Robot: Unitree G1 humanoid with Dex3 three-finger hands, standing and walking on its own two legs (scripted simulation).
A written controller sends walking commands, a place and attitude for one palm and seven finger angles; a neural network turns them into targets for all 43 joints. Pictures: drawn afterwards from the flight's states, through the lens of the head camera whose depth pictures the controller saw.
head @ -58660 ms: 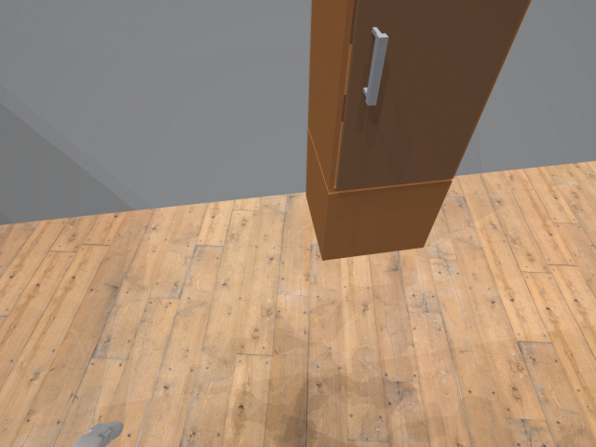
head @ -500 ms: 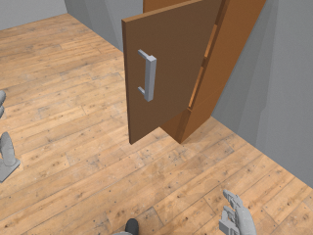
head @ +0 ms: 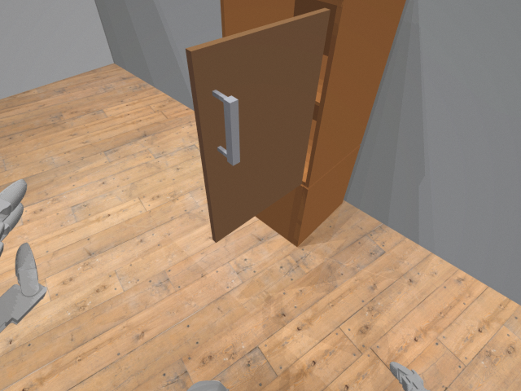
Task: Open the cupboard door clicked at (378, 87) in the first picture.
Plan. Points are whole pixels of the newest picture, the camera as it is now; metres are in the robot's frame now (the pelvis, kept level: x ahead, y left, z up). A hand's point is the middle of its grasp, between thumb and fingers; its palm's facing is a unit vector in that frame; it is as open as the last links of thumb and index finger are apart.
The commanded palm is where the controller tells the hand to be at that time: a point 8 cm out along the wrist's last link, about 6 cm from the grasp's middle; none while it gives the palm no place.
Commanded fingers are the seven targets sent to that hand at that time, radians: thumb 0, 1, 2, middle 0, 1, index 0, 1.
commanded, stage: stop stepping back and stand still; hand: left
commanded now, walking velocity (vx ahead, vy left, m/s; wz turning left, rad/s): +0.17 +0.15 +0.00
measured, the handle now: (226, 128) +0.62 +0.12 +0.08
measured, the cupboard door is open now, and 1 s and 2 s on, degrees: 86 86 86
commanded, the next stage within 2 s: let the arm hang, fingers relaxed in 1.10 s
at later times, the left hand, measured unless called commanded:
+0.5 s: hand out of the picture +0.19 +0.31 +0.17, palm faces +0.44 -0.75 -0.50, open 7.4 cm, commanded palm +0.13 +0.35 +0.18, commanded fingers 0.00 0.90 0.90 -0.20 -0.30 -0.20 -0.30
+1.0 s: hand out of the picture +0.16 +0.32 +0.16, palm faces +0.44 -0.76 -0.48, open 7.4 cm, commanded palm +0.10 +0.35 +0.18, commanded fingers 0.00 0.90 0.90 -0.20 -0.30 -0.20 -0.30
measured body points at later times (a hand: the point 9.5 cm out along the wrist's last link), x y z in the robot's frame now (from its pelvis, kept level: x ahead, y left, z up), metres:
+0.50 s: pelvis +0.00 +0.04 +0.00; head +0.01 +0.04 +0.45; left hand +0.16 +0.35 +0.20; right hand +0.20 -0.16 -0.07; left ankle +0.00 +0.15 -0.74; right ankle -0.01 -0.07 -0.74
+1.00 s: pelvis -0.03 +0.05 +0.00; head -0.01 +0.04 +0.45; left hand +0.13 +0.35 +0.18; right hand +0.14 -0.19 -0.09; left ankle +0.00 +0.15 -0.74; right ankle -0.01 -0.07 -0.74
